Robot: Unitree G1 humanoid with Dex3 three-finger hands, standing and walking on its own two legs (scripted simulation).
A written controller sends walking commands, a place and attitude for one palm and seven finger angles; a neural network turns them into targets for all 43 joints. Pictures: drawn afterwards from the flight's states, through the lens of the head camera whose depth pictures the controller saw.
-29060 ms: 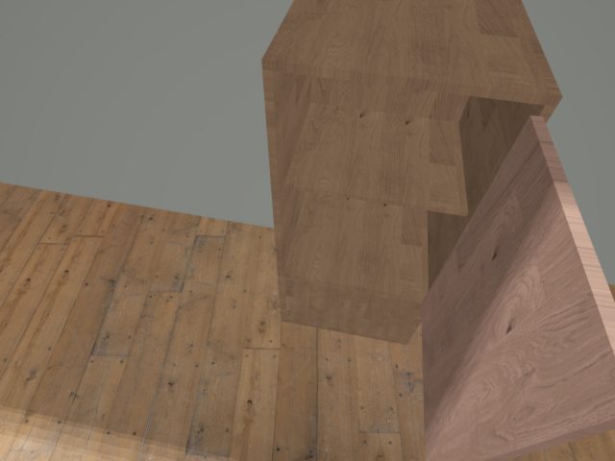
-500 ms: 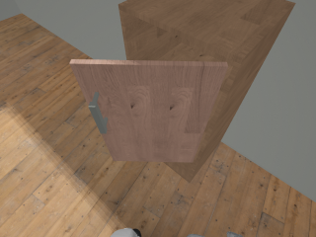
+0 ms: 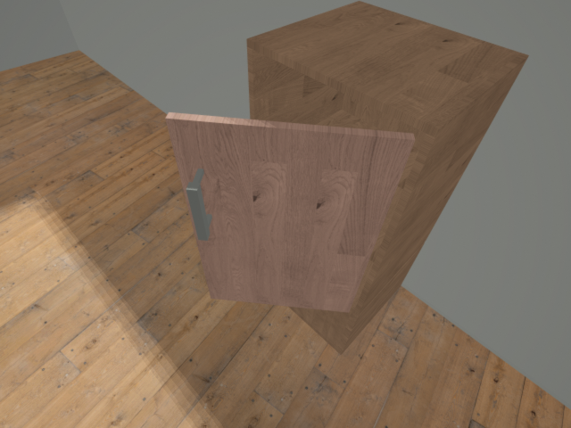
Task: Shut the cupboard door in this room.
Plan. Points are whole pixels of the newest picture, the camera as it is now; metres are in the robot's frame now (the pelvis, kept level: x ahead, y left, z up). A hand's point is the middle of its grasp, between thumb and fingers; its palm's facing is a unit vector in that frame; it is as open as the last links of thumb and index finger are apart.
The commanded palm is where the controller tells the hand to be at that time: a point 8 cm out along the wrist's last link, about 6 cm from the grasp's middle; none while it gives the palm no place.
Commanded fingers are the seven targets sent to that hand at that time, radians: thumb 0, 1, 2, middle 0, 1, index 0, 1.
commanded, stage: come to a stop and stand still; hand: left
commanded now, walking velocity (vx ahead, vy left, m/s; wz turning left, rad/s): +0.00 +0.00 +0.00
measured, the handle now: (201, 205) +0.49 +0.20 -0.01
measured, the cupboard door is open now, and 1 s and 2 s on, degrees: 39 39 39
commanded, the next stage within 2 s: look again from close up in 0.78 s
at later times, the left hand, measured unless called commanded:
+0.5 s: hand out of the picture -0.04 +0.24 -0.18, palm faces +0.00 -0.99 -0.16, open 7.4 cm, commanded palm none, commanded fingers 0.00 0.90 0.90 -0.20 -0.30 -0.20 -0.30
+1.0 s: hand out of the picture -0.04 +0.22 -0.17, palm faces -0.02 -0.99 -0.14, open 7.4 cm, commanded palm none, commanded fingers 0.00 0.90 0.90 -0.20 -0.30 -0.20 -0.30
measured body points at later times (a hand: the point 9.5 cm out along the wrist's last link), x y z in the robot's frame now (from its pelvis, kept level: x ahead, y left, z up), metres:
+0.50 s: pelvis -0.01 +0.08 +0.01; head -0.02 +0.10 +0.46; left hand -0.04 +0.29 -0.16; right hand +0.00 -0.16 -0.14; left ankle +0.03 +0.10 -0.73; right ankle +0.00 -0.10 -0.73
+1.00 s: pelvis -0.01 +0.07 +0.01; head -0.02 +0.08 +0.46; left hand -0.04 +0.27 -0.16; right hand -0.04 -0.14 -0.15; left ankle +0.03 +0.10 -0.73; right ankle +0.00 -0.10 -0.73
